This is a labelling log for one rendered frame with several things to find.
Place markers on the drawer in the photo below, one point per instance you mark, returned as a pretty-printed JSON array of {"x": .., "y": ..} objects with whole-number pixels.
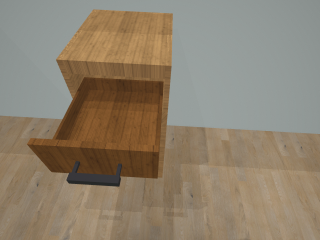
[{"x": 109, "y": 122}]

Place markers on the handle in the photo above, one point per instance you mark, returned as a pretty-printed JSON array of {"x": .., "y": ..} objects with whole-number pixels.
[{"x": 94, "y": 179}]

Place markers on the cabinet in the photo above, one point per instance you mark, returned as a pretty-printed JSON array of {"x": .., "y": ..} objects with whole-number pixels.
[{"x": 127, "y": 45}]

